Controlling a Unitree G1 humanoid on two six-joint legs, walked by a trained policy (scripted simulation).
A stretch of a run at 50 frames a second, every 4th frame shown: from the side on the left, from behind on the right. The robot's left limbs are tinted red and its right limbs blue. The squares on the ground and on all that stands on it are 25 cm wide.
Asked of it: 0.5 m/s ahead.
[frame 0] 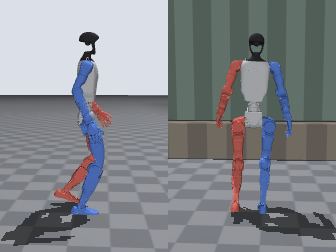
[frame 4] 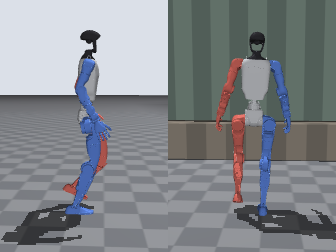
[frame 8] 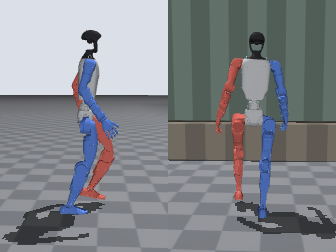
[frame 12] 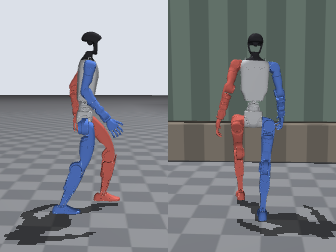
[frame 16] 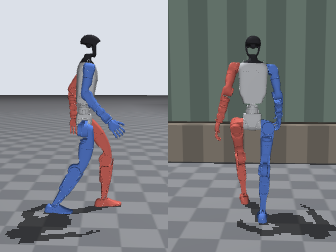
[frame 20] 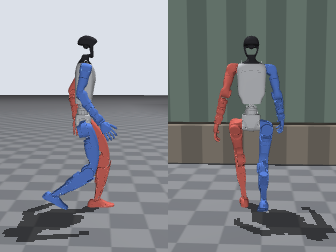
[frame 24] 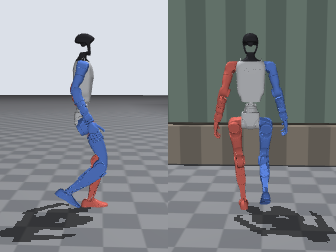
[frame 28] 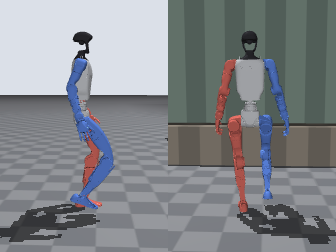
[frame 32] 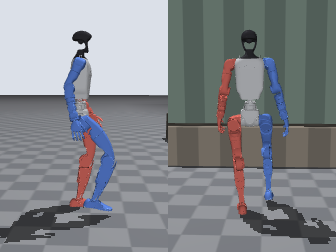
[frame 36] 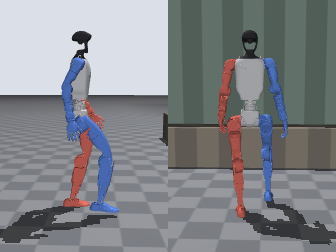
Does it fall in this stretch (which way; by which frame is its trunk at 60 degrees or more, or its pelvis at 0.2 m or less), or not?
no
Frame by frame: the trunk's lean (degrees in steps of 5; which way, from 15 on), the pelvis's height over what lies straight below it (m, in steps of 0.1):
0: 5, 0.8
4: 5, 0.8
8: 5, 0.8
12: 5, 0.8
16: 5, 0.7
20: 5, 0.7
24: 0, 0.8
28: 0, 0.8
32: 0, 0.8
36: 0, 0.8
